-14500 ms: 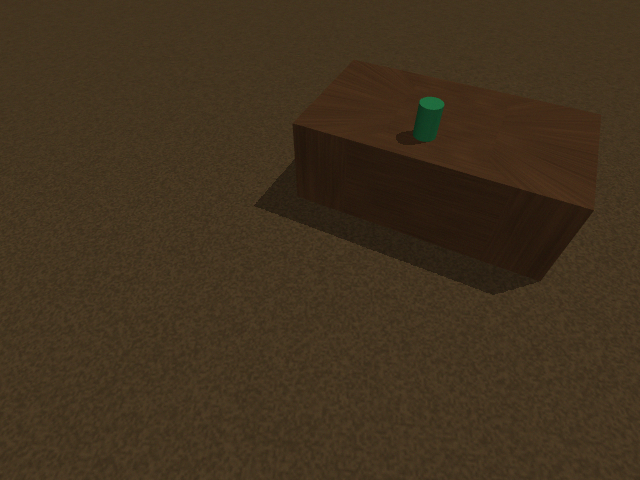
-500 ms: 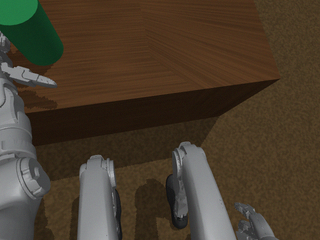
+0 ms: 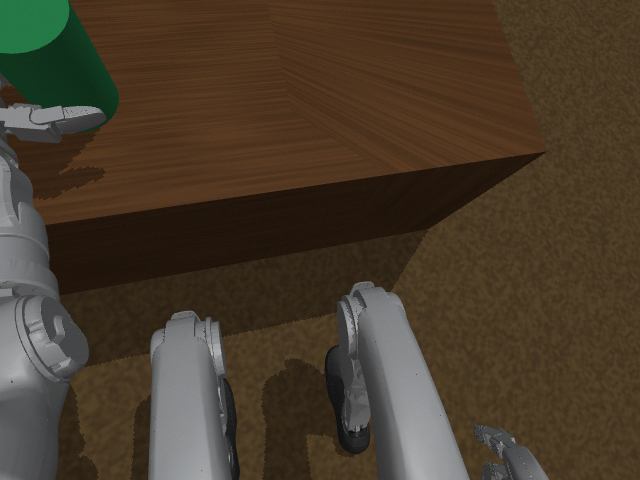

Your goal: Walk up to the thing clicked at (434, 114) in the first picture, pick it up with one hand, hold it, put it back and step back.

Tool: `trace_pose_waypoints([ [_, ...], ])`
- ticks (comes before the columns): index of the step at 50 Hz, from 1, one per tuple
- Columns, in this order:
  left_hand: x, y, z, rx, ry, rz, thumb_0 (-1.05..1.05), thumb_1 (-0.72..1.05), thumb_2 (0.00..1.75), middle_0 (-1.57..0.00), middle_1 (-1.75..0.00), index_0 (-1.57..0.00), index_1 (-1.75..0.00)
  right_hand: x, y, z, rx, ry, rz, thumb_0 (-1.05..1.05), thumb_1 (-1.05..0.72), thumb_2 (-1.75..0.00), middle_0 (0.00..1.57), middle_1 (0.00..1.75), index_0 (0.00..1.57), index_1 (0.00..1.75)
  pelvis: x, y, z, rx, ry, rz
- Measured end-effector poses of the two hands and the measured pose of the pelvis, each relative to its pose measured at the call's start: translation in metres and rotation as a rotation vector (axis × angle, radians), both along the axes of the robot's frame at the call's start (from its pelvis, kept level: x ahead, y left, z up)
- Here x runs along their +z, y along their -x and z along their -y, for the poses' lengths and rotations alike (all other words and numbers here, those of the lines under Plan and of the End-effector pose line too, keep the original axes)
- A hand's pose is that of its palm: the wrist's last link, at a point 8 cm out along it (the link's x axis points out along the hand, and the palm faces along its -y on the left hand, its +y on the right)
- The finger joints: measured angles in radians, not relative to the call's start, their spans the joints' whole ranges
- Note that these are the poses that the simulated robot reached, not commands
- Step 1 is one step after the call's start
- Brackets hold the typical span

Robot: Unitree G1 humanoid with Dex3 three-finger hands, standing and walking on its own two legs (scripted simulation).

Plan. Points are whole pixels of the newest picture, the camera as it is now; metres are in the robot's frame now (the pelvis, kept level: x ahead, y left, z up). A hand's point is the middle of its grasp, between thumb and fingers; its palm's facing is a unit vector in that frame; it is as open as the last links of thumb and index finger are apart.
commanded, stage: close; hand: left
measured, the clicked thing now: (51, 61) +0.57 +0.22 +0.02
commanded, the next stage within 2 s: settle in 0.22 s
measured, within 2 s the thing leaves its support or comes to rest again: leaves its support in 0.62 s
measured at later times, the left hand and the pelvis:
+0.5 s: hand (32, 70) +0.56 +0.23 +0.03, palm faces +0.22 -0.98 -0.02, open 11.7 cm; pelvis +0.00 +0.00 -0.01, yaw +0 degrees
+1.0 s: hand out of the picture +0.56 +0.24 +0.10, palm faces +0.23 -0.97 -0.03, open 11.8 cm; pelvis +0.01 +0.00 +0.06, yaw +0 degrees
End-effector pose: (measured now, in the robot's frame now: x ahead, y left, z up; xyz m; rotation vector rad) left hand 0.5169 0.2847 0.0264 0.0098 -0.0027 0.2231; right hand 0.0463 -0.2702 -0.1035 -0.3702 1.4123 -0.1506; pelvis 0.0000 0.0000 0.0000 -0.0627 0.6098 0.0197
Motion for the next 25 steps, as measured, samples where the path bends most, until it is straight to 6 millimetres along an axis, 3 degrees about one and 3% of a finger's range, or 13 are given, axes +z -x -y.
trace_pose_waypoints([
  [5,-0.001,-0.004,0.0,-0.004,-0.008,-0.003,-0.01,-0.27,0.44,-0.75,-0.63,-0.77,-0.62,0.0,0.005,-0.002,-0.005,0.002,-0.019,0.0,-0.92,-0.89,0.2,0.3,0.21,0.29,-0.001,0.0,-0.001,0.001,0.003,-0.005],
  [25,0.0,-0.009,0.003,-0.004,-0.018,0.014,-0.02,-0.62,0.74,-0.75,-0.98,-0.77,-0.98,-0.008,-0.007,-0.003,-0.001,-0.013,-0.003,0.0,-0.92,-0.89,0.2,0.3,0.21,0.3,-0.006,-0.003,-0.002,0.002,0.003,-0.009],
])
